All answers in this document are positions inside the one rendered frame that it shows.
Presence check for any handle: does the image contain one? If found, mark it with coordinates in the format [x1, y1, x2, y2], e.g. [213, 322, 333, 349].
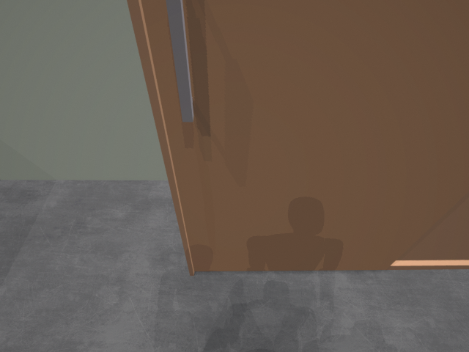
[166, 0, 193, 122]

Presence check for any wardrobe door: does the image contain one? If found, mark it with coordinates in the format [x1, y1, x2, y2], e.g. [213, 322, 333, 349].
[397, 192, 469, 260]
[141, 0, 469, 271]

